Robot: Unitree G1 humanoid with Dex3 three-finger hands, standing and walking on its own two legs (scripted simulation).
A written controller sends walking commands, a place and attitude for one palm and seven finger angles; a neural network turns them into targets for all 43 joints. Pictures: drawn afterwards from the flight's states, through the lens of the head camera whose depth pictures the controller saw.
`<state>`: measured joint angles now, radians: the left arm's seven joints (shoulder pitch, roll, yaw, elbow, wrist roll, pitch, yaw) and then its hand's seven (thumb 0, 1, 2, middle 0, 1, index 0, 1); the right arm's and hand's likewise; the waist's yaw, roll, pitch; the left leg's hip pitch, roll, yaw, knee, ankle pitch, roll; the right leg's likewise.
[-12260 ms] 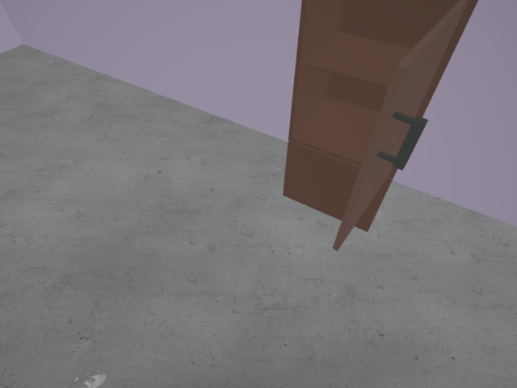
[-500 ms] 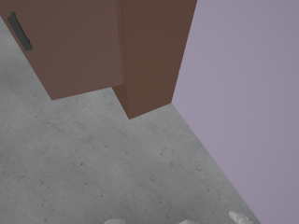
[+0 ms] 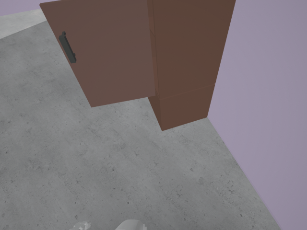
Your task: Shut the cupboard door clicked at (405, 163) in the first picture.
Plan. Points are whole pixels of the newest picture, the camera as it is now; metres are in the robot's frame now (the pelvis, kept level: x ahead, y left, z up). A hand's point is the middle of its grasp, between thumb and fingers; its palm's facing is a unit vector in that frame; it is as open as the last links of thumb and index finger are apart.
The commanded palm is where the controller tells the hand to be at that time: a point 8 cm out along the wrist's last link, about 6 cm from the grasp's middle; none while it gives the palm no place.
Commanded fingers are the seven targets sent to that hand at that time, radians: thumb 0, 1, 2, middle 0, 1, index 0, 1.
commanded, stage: take the last steps up to it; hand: left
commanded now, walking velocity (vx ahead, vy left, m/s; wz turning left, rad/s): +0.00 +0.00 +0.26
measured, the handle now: (68, 47) +0.81 +0.41 +0.05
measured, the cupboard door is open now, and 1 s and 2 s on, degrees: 83 83 83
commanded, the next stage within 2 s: come to a stop and stand still in 1.22 s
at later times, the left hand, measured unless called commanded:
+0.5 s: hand out of the picture +0.00 +0.25 -0.17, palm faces +0.14 -0.97 -0.18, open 7.4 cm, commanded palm none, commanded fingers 0.00 0.90 0.90 -0.20 -0.30 -0.20 -0.30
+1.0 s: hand (98, 205) +0.22 +0.20 -0.16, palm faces +0.15 -0.96 -0.24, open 7.1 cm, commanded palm none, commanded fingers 0.00 0.90 0.90 -0.20 -0.30 -0.20 -0.30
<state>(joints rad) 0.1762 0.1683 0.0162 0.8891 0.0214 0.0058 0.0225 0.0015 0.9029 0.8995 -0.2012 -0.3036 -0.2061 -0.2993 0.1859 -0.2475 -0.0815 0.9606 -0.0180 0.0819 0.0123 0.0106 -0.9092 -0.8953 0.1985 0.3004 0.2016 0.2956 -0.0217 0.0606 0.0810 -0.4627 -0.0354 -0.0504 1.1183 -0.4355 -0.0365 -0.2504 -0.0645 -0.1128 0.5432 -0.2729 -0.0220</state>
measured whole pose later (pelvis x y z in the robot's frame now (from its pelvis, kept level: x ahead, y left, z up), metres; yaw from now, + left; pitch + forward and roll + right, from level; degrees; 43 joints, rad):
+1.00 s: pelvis +0.17 +0.01 +0.00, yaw +6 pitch -1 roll +0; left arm 0.21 0.16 0.05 1.05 0.02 -0.07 0.03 -0.02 0.95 0.90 -0.20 -0.30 -0.21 -0.30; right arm 0.29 -0.18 -0.06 1.08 -0.03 0.00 0.00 0.01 -0.91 -0.90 0.20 0.30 0.20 0.29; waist -0.02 0.03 0.04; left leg -0.49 0.11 0.06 1.05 -0.32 -0.01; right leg -0.22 -0.02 -0.17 0.44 -0.20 -0.05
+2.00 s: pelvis +0.28 +0.07 -0.01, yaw +6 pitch -1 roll +0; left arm 0.23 0.20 0.01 0.94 0.03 0.03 0.03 0.00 0.91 0.90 -0.20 -0.30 -0.20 -0.30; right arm 0.28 -0.17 -0.04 0.94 -0.03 0.03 -0.02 0.01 -0.91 -0.90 0.20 0.30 0.20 0.30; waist -0.02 -0.01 0.03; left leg -0.25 0.00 0.09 0.59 -0.34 0.04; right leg -0.33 -0.08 -0.06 0.58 -0.24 0.02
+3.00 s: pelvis +0.30 +0.05 +0.01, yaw +6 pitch -1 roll +0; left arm 0.23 0.20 -0.01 1.08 0.02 -0.01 0.03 0.00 0.90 0.90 -0.20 -0.30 -0.20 -0.30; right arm 0.24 -0.21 0.00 1.12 -0.02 0.01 0.00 0.01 -0.91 -0.90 0.20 0.30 0.20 0.30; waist -0.01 0.01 0.02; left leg -0.14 0.02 0.08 0.41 -0.26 0.00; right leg -0.23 -0.05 -0.08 0.42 -0.17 0.01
